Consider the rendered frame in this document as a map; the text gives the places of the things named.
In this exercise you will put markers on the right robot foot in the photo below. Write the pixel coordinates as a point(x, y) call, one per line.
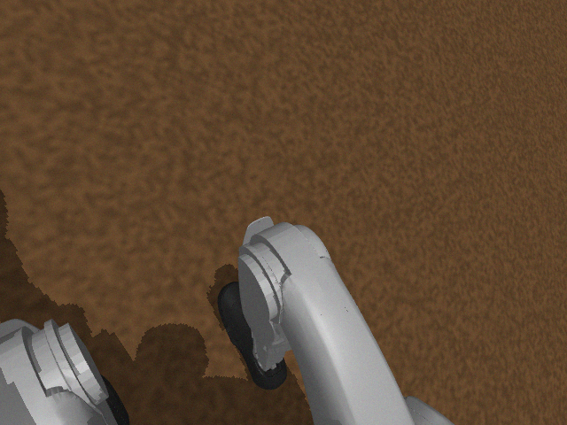
point(240, 334)

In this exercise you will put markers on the left robot foot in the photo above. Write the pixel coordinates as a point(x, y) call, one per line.
point(119, 411)

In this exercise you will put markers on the right robot hand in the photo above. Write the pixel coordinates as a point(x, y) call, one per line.
point(424, 414)

